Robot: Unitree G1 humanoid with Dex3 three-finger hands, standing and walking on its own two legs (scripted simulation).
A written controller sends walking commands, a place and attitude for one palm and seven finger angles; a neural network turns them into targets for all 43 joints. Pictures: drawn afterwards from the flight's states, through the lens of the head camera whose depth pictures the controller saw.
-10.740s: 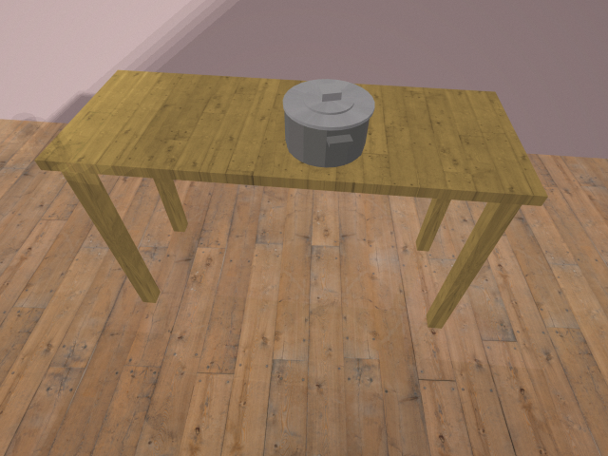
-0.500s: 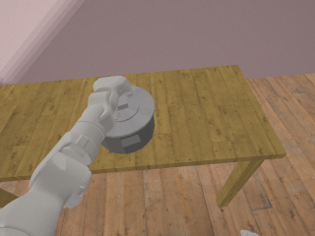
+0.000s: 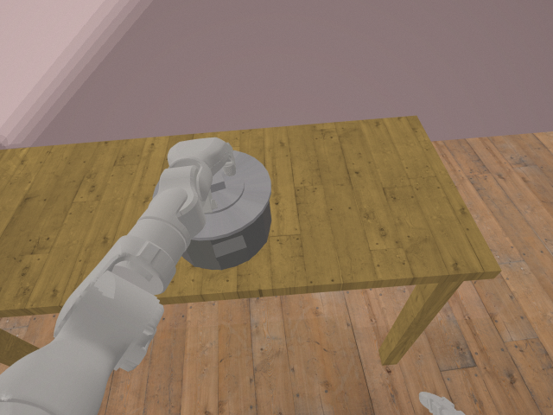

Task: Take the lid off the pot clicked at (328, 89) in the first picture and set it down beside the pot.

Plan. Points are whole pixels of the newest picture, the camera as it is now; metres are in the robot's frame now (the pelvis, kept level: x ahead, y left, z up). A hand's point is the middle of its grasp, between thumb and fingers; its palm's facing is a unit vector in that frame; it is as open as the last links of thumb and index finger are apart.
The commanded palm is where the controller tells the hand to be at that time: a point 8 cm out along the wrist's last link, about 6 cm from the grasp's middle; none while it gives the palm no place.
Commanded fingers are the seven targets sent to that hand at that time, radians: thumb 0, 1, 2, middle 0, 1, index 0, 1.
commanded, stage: close the fingers and squeeze the knob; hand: left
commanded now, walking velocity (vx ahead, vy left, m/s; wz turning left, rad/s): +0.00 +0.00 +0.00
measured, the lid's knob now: (209, 179) +0.49 +0.11 +0.06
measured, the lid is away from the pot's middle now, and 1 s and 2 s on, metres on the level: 0.00 0.00 0.01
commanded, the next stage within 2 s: lift the lid straight up in 1.14 s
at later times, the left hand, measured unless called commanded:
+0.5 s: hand (207, 183) +0.46 +0.11 +0.08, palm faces -0.34 -0.06 -0.94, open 7.6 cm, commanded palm +0.44 +0.11 +0.14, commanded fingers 0.00 0.35 0.83 -0.75 -1.00 -0.75 -1.00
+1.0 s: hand (208, 185) +0.45 +0.11 +0.08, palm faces -0.33 -0.04 -0.94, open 6.5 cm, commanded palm +0.45 +0.10 +0.14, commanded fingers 0.00 0.53 1.03 -0.71 -0.97 -0.95 -1.08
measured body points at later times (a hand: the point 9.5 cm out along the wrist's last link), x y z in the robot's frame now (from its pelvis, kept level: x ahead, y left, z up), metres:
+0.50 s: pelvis +0.00 +0.00 +0.00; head +0.04 -0.03 +0.45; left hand +0.47 +0.11 +0.14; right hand +0.10 -0.25 -0.14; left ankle -0.02 +0.10 -0.74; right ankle -0.01 -0.13 -0.74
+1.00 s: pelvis +0.00 +0.00 +0.00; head +0.04 -0.03 +0.45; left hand +0.47 +0.11 +0.14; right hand +0.11 -0.24 -0.14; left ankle -0.02 +0.10 -0.74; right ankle -0.01 -0.13 -0.74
